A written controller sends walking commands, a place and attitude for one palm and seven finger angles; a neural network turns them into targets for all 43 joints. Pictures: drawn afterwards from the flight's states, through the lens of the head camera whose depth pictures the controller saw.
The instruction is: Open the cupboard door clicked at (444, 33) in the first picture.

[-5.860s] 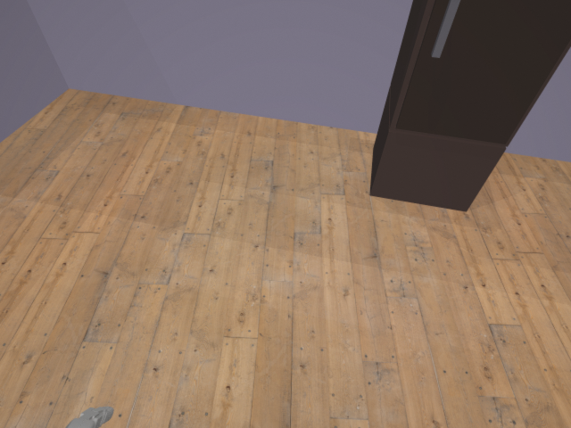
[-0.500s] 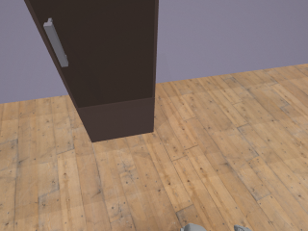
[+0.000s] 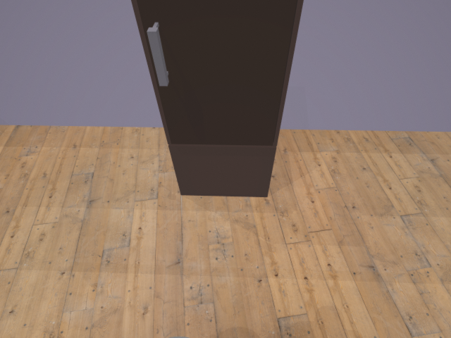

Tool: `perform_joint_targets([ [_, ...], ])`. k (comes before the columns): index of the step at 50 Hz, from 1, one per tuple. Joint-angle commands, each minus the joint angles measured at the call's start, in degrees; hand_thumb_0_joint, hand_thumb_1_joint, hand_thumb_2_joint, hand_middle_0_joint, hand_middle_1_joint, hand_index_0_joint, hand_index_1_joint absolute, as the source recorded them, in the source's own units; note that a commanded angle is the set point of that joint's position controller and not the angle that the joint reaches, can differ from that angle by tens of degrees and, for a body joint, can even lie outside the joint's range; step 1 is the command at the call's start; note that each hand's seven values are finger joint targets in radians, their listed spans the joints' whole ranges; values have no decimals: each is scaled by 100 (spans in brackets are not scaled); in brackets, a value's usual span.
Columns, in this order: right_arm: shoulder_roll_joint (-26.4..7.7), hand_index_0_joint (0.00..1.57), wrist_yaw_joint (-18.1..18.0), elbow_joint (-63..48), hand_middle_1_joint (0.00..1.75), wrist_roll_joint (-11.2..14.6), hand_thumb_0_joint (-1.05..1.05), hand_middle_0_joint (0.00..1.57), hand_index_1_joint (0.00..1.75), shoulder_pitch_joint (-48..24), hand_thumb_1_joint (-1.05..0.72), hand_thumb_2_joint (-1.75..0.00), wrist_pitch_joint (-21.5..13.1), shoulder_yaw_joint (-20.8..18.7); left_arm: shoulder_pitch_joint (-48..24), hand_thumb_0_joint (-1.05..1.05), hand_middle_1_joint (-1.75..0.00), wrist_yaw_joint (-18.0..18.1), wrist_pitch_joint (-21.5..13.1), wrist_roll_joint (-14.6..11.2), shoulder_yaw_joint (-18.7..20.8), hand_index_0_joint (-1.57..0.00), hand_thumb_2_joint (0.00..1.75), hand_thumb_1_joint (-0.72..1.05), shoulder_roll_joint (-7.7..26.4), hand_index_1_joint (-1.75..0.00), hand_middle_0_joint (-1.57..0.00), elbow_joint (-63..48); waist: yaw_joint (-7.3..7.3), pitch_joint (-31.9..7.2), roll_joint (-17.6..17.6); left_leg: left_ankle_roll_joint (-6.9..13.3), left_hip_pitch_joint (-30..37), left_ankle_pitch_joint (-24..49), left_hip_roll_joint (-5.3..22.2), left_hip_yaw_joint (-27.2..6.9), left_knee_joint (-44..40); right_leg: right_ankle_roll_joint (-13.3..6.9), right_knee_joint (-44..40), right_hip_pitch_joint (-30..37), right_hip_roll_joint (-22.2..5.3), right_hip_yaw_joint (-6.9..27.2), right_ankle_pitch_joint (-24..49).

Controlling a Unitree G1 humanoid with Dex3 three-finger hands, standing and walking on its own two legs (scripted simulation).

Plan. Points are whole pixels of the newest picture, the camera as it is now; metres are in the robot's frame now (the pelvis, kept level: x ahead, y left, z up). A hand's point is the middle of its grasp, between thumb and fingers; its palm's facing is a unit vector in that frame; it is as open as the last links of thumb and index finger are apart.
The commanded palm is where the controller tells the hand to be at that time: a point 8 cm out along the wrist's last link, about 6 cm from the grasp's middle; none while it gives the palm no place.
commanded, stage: take the last steps up to it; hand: left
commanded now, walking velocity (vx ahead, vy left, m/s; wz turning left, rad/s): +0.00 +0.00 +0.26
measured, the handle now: (160, 55) +0.84 +0.26 +0.06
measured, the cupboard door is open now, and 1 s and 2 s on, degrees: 0 0 0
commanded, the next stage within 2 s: come to a stop and stand still in 1.12 s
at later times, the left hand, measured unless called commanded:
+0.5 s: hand out of the picture +0.07 +0.21 -0.17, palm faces +0.07 -0.98 -0.20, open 7.4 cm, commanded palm none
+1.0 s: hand out of the picture +0.09 +0.21 -0.19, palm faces +0.21 -0.97 -0.11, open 7.4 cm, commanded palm none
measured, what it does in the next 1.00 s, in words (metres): walks ahead: left foot, then right foot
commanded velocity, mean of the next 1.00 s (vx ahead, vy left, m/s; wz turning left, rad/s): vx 0.28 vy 0.01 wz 0.05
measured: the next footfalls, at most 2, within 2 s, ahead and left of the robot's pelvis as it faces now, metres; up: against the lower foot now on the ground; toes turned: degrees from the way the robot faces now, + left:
left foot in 0.08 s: +0.01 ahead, +0.14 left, +0.00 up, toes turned +6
right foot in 0.50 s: +0.13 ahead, -0.09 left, +0.00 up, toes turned -3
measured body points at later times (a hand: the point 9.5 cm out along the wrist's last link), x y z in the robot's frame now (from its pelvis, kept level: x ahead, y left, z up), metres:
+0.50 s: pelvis +0.04 +0.02 -0.01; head +0.05 +0.00 +0.44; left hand +0.07 +0.26 -0.15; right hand +0.01 -0.21 -0.17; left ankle -0.03 +0.13 -0.74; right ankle +0.08 -0.09 -0.74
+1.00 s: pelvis +0.19 +0.08 -0.02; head +0.22 +0.10 +0.43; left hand +0.08 +0.27 -0.18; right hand +0.32 -0.14 -0.15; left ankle +0.26 +0.18 -0.74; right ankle +0.09 -0.08 -0.72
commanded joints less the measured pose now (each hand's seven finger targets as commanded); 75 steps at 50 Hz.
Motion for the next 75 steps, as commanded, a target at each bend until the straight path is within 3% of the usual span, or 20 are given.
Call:
perform_joint_targets([
  [1,-193,20,-83,-401,30,64,0,20,30,4,-90,-90,-279,34,242,0,-30,113,-52,-3,385,-20,90,90,1324,-30,-20,-38,53,-726,-1073,75,371,419,-125,308,-1448,-548,-574,719,-1274,1081,1856],
  [3,-453,20,-102,-240,30,34,0,20,30,435,-90,-90,-383,19,183,0,-30,91,-1,-107,314,-20,90,90,1014,-30,-20,-6,-201,-852,-147,254,1571,1410,279,-99,-2821,14,238,-127,-813,597,687],
  [5,-1203,20,-133,-275,30,-71,0,20,30,588,-90,-90,-356,-95,-120,0,-30,7,39,-74,178,-20,90,90,581,-30,-20,-290,-359,-445,1533,1286,1388,1313,2066,-2188,-3496,403,1966,-1594,127,344,-2021],
  [11,-548,20,-267,-97,30,-8,0,20,30,553,-90,-90,-605,79,-26,0,-30,-166,-23,4,137,-20,90,90,554,-30,-20,215,-181,139,867,1204,1216,624,1158,-1325,-3833,351,3117,-1983,114,848,-666],
  [19,-491,20,-275,249,30,-45,0,20,30,1123,-90,-90,-677,-2,-464,0,-30,-191,-116,-21,78,-20,90,90,314,-30,-20,127,-337,208,723,1395,1316,778,1312,-1318,-3752,354,1326,-1392,143,696,-820],
  [23,-413,20,-263,384,30,-37,0,20,30,1001,-90,-90,-664,24,273,0,-30,-184,-225,-21,125,-20,90,90,252,-30,-20,422,49,38,431,1086,516,773,1001,-970,-2911,281,-29,319,450,439,-159],
  [24,-279,20,-253,388,30,-10,0,20,30,953,-90,-90,-680,39,785,0,-30,-152,-271,-5,172,-20,90,90,396,-30,-20,616,275,-76,88,882,-14,442,672,-704,-2221,206,-451,1157,268,713,-126],
  [26,86,20,-163,12,30,29,0,20,30,641,-90,-90,-713,122,1848,0,-30,-57,-326,-12,342,-20,90,90,1268,-30,-20,850,694,-229,-1752,505,-1916,-926,-222,189,587,-721,-1903,2159,-1834,3805,-1810],
  [27,-195,20,-134,-28,30,-9,0,20,30,452,-90,-90,-658,49,1795,0,-30,-7,-350,-74,344,-20,90,90,1185,-30,-20,886,651,-140,-1713,535,-2000,-621,59,-212,1338,-890,-2262,1647,-1910,4104,-2616],
  [30,39,20,-53,168,30,-57,0,20,30,486,-90,-90,-605,-12,805,0,-30,43,-404,-37,206,-20,90,90,536,-30,-20,648,115,341,-313,394,-1814,750,470,-269,1709,-680,-2221,543,-1395,2693,-1782],
  [33,284,20,-12,310,30,-69,0,20,30,784,-90,-90,-530,13,818,0,-30,38,-495,-38,114,-20,90,90,321,-30,-20,709,-83,281,-535,236,-1437,1274,484,-15,1279,-518,-2171,310,-927,1589,-371],
  [43,292,20,102,-169,30,-5,0,20,30,-262,-90,-90,-670,60,1109,0,-30,39,-520,13,177,-20,90,90,610,-30,-20,1017,70,347,-690,329,-835,1348,360,354,-894,-652,-1710,680,-1006,1130,718],
  [46,42,20,7,128,30,-45,0,20,30,637,-90,-90,-776,14,1001,0,-30,38,-440,-30,211,-20,90,90,545,-30,-20,1035,-371,-89,-310,415,933,1640,64,528,-1892,-402,-311,311,-610,728,1181],
  [47,-425,20,-65,321,30,-90,0,20,30,1417,-90,-90,-817,-85,1137,0,-30,6,-414,-45,183,-20,90,90,335,-30,-20,1010,-615,-638,699,571,2029,1626,590,-145,-2218,-208,1098,-211,-191,431,598],
  [48,-1031,20,-147,426,30,-114,0,20,30,1944,-90,-90,-818,-217,1366,0,-30,-38,-387,-104,122,-20,90,90,6,-30,-20,874,-653,-1050,2109,1084,2851,1879,2021,-2143,-2844,55,2786,-1515,556,100,-1843],
  [49,-1046,20,-207,449,30,-50,0,20,30,1989,-90,-90,-749,-181,1087,0,-30,-18,-378,-69,103,-20,90,90,103,-30,-20,700,-705,-1069,1647,1359,2664,1475,2297,-2545,-3243,-53,3655,-1879,552,745,-2170],
  [55,0,20,-269,149,30,-21,0,20,30,611,-90,-90,-884,69,875,0,-30,-91,-201,1,129,-20,90,90,-105,-30,-20,840,-32,-279,597,1197,555,2226,1483,-593,-3622,96,3443,-1298,-4,961,-614],
  [65,-146,20,-323,342,30,-37,0,20,30,649,-90,-90,-736,118,220,0,-30,3,-112,-55,28,-20,90,90,-20,-30,-20,569,-5,-276,483,1054,923,4498,1258,3,-2727,216,467,-167,301,702,205],
  [70,261,20,-292,506,30,113,0,20,30,1079,-90,-90,-477,106,335,0,-30,130,-198,-85,141,-20,90,90,937,-30,-20,634,-107,-829,-1036,142,240,655,142,357,-1517,-706,-171,1146,-1223,1932,5312],
  [75,197,20,-339,326,30,108,0,20,30,685,-90,-90,-270,16,-77,0,-30,238,-51,-7,298,-20,90,90,989,-30,-20,391,78,-876,-664,88,-424,-810,-52,-202,843,-1297,-427,1077,-1541,1999,5326],
])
